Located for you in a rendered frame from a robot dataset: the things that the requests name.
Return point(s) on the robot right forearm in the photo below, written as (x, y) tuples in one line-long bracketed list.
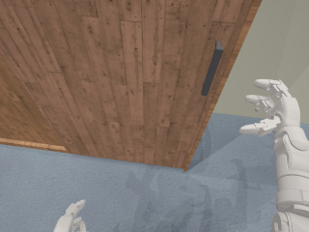
[(292, 171)]

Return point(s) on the robot right upper arm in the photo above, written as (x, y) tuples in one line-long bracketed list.
[(289, 222)]

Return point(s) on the robot right hand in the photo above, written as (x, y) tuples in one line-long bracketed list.
[(286, 110)]

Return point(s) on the handle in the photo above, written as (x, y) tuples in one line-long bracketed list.
[(212, 68)]

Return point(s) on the wardrobe door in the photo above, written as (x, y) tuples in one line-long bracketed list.
[(120, 79), (19, 117)]

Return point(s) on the robot left hand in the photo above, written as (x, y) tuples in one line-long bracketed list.
[(69, 222)]

